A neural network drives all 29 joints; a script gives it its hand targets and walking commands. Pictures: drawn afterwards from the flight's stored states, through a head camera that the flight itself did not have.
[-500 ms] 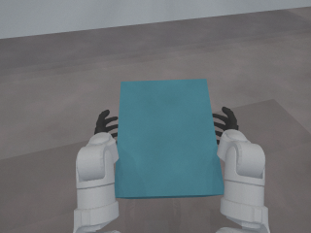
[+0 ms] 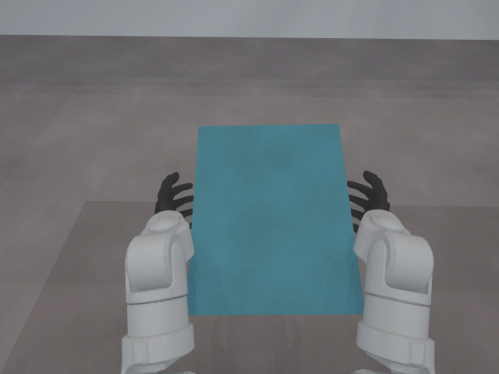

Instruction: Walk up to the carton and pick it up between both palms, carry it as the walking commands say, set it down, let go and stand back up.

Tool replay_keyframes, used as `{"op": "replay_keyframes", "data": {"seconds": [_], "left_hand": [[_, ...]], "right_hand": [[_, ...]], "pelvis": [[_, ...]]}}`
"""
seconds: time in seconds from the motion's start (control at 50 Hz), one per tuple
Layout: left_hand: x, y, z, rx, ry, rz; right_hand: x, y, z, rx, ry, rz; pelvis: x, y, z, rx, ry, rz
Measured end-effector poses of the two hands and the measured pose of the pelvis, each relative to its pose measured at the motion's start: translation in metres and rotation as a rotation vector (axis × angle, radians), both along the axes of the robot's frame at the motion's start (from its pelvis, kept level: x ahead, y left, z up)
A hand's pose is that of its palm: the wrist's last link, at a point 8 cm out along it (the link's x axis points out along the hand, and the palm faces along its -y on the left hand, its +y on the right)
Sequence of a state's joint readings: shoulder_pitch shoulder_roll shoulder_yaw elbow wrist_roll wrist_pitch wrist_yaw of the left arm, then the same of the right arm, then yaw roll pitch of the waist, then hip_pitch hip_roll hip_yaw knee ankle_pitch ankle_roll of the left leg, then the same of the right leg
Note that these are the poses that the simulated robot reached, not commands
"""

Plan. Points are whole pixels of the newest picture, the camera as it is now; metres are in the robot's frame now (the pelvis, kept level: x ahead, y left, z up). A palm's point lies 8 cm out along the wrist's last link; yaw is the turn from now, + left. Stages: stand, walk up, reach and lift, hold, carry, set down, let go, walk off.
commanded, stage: carry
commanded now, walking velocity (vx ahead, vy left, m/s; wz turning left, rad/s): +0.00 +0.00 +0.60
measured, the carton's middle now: (268, 228) +0.37 -0.02 +0.04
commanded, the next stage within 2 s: none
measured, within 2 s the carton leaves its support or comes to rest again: neither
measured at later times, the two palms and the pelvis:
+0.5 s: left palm (60, 326) +0.19 +0.24 +0.10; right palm (295, 255) +0.27 -0.05 +0.11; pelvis -0.08 +0.01 +0.00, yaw +17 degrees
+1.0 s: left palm out of the picture +0.09 +0.24 +0.12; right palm (282, 294) +0.22 -0.02 +0.12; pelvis -0.14 -0.03 +0.00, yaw +24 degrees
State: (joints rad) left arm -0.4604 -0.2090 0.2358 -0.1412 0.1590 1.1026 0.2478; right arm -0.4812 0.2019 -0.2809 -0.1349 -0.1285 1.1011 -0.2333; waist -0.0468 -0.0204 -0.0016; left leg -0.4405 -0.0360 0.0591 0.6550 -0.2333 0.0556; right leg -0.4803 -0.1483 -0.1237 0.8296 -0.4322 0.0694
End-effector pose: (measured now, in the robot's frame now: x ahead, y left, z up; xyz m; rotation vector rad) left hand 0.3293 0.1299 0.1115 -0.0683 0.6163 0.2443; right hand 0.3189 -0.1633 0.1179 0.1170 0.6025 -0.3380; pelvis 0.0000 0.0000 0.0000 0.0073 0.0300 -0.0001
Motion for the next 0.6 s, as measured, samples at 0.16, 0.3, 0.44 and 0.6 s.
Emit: {"op": "replay_keyframes", "data": {"seconds": [0.16, 0.3, 0.44, 0.6], "left_hand": [[-0.052, 0.041, -0.013, 0.002, 0.041, 0.140], [-0.091, 0.056, -0.010, -0.004, 0.076, 0.229], [-0.117, 0.090, -0.002, -0.013, -0.012, 0.281], [-0.177, 0.119, -0.016, -0.015, 0.043, 0.415]], "right_hand": [[-0.014, 0.042, -0.019, 0.009, 0.041, 0.134], [-0.030, 0.060, -0.019, 0.026, 0.079, 0.206], [-0.036, 0.098, 0.000, -0.002, -0.010, 0.273], [-0.062, 0.138, -0.020, -0.001, 0.047, 0.403]], "pelvis": [[-0.031, -0.006, -0.007, -0.006, 0.000, 0.065], [-0.053, -0.011, 0.007, -0.009, 0.000, 0.188], [-0.070, 0.004, -0.002, 0.000, 0.004, 0.280], [-0.097, -0.001, -0.006, -0.010, 0.005, 0.329]]}}
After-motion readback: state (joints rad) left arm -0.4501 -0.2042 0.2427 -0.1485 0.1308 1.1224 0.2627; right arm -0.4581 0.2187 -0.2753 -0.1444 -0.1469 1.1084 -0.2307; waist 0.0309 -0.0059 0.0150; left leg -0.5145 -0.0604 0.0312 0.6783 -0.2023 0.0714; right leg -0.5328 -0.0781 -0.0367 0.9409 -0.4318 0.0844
